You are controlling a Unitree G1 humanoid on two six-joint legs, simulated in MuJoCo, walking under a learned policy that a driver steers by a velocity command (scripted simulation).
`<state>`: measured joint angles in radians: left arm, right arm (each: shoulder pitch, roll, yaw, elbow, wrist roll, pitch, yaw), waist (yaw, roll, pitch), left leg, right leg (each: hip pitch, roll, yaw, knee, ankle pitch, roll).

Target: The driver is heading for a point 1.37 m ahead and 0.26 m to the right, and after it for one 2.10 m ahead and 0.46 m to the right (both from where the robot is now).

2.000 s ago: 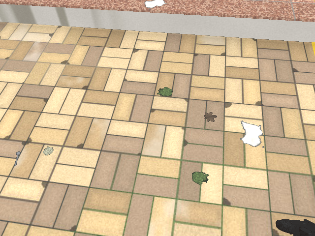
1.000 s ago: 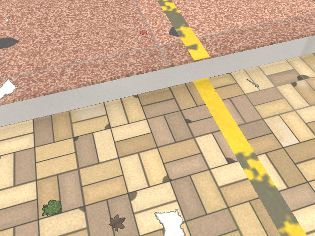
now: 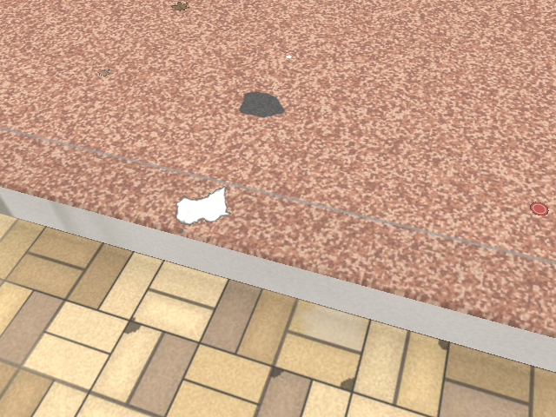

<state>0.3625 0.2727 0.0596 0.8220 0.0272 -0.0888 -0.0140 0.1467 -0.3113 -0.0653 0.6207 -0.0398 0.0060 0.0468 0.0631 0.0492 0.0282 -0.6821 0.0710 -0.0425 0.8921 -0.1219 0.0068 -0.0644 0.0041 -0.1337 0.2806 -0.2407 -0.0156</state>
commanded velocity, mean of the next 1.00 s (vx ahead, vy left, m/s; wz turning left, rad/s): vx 0.42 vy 0.00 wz -0.29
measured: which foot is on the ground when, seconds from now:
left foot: up 0.00-0.14, down 0.16-0.68, up 0.70-1.00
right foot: down 0.00-0.16, up 0.18-0.64, down 0.66-1.00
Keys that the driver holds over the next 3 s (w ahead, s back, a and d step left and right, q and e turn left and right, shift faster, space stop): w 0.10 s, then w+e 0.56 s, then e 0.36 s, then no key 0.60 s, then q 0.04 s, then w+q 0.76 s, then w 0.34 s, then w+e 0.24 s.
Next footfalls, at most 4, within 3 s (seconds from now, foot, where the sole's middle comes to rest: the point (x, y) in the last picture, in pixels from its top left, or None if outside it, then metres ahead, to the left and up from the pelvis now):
0.16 left None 0.23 0.12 -0.78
0.66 right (355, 411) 0.49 -0.09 -0.78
1.22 left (299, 368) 0.59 0.04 -0.78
1.58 right None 0.43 -0.15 -0.78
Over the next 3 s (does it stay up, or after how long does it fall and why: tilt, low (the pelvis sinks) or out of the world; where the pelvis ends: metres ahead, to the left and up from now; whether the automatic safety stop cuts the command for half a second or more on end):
stays up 1.07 -0.11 0.13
